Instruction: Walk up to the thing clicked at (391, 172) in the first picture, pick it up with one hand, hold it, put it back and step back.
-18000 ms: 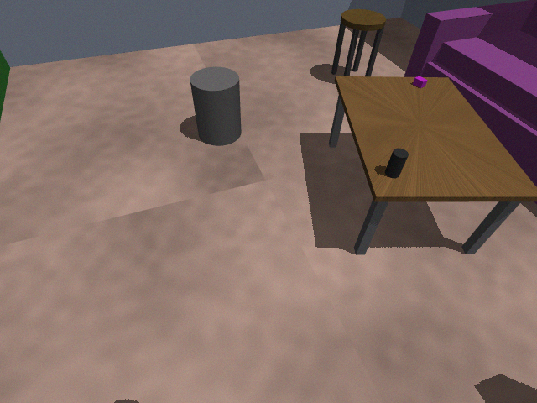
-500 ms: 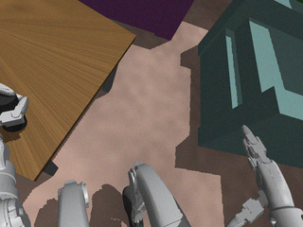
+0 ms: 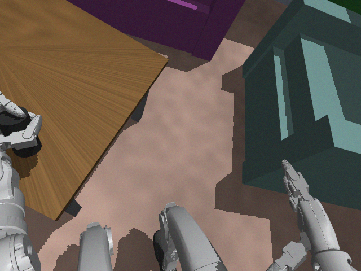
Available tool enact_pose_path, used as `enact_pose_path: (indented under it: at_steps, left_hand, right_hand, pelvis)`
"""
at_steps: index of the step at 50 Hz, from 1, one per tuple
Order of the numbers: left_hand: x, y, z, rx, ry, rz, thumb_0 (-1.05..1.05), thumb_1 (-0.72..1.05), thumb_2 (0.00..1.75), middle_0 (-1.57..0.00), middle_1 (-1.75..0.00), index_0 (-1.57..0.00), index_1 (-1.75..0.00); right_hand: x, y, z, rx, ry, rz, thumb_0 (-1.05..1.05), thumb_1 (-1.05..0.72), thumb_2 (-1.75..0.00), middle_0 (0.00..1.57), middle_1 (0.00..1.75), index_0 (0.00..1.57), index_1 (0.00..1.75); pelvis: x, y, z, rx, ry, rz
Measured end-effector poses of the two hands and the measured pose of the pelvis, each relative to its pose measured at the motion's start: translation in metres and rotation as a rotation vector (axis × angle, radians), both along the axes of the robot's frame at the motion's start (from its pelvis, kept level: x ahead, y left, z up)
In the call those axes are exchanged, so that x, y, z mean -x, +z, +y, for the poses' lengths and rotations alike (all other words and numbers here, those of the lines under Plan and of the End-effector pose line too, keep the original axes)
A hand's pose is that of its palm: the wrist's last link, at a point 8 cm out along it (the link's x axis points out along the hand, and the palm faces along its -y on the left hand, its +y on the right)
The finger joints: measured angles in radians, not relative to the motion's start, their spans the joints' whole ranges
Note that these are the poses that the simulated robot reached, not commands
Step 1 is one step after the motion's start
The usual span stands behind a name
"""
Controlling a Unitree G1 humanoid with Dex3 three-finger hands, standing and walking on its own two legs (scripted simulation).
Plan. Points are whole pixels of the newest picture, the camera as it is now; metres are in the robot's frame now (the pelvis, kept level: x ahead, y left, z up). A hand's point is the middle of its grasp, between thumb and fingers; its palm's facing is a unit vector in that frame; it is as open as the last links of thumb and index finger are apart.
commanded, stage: settle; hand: left
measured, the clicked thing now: (20, 132) +0.46 +0.23 -0.07
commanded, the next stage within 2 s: lift in 0.44 s
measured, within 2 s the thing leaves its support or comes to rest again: neither
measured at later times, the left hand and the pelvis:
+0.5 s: hand (15, 109) +0.48 +0.22 -0.01, palm faces +0.22 -0.97 +0.00, open 5.5 cm; pelvis +0.01 +0.00 +0.02, yaw +0 degrees
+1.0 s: hand (8, 106) +0.45 +0.21 +0.05, palm faces +0.22 -0.98 -0.01, open 5.5 cm; pelvis +0.01 +0.00 +0.05, yaw +1 degrees
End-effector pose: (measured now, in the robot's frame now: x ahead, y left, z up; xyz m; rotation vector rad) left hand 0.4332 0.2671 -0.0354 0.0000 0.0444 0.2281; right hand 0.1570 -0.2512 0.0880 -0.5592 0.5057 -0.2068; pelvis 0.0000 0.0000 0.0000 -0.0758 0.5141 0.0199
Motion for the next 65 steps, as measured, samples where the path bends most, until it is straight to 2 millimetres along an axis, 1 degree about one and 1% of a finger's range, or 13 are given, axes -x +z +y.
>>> enact_pose_path:
  at_steps: [6,11,18,30,35,40,47,58,65]
  left_hand:
    - [-0.002,0.006,0.001,0.006,0.002,-0.001,0.01,-0.09,1.13,-0.96,-1.11,-1.21,-1.36]
    - [-0.004,0.012,0.002,0.004,0.006,-0.006,0.01,-0.09,1.14,-0.96,-1.11,-1.21,-1.36]
    - [-0.008,0.021,0.0,-0.003,-0.004,-0.008,0.01,-0.09,1.14,-0.96,-1.11,-1.21,-1.36]
    - [-0.011,0.035,-0.002,-0.003,-0.004,-0.008,0.01,-0.09,1.14,-0.97,-1.11,-1.21,-1.37]
    - [-0.009,0.042,-0.003,0.0,0.002,-0.01,0.01,-0.09,1.14,-0.96,-1.11,-1.21,-1.37]
    - [-0.002,0.051,-0.005,-0.006,-0.008,-0.01,0.01,-0.09,1.14,-0.96,-1.11,-1.21,-1.37]
    - [0.01,0.072,-0.007,-0.009,-0.008,-0.018,0.01,-0.09,1.13,-0.96,-1.12,-1.21,-1.37]
    - [0.032,0.122,-0.016,-0.021,-0.018,-0.042,0.01,-0.08,1.13,-0.95,-1.13,-1.21,-1.37]
    - [0.041,0.146,-0.025,-0.02,-0.022,-0.037,0.01,-0.08,1.12,-0.95,-1.13,-1.21,-1.37]
  right_hand:
    - [-0.001,0.002,-0.001,0.001,-0.005,0.013,-0.01,0.54,-0.05,0.06,0.06,0.06,0.06]
    - [0.0,-0.002,-0.002,-0.008,-0.018,0.036,-0.01,0.54,-0.05,0.06,0.06,0.06,0.06]
    - [-0.004,-0.005,-0.001,-0.032,-0.017,0.039,-0.01,0.54,-0.05,0.06,0.06,0.06,0.06]
    - [0.001,-0.011,-0.002,-0.067,-0.035,0.059,-0.01,0.54,-0.05,0.06,0.06,0.06,0.06]
    - [-0.001,-0.005,-0.007,-0.057,-0.039,0.048,-0.01,0.54,-0.05,0.06,0.06,0.06,0.06]
    - [-0.001,0.0,-0.01,-0.06,-0.054,0.042,-0.01,0.53,-0.05,0.06,0.06,0.06,0.06]
    - [-0.004,0.001,-0.008,-0.098,-0.06,0.053,-0.01,0.53,-0.05,0.06,0.06,0.06,0.06]
    - [-0.012,0.0,-0.003,-0.191,-0.079,0.075,-0.01,0.55,-0.05,0.06,0.06,0.06,0.06]
    - [-0.019,0.005,-0.003,-0.223,-0.088,0.086,-0.01,0.55,-0.05,0.06,0.06,0.06,0.06]
  pelvis:
    - [-0.002,0.005,0.0,0.0,0.0,-0.004]
    - [-0.004,0.008,0.0,0.0,0.001,-0.007]
    - [-0.005,0.012,-0.001,-0.002,0.0,-0.012]
    - [-0.004,0.018,-0.002,-0.007,0.0,-0.024]
    - [-0.005,0.021,-0.002,-0.009,-0.001,-0.031]
    - [-0.008,0.028,-0.002,-0.012,0.0,-0.046]
    - [-0.013,0.041,-0.002,-0.015,0.002,-0.074]
    - [-0.023,0.066,-0.001,-0.032,0.004,-0.141]
    - [-0.03,0.082,-0.002,-0.044,0.003,-0.183]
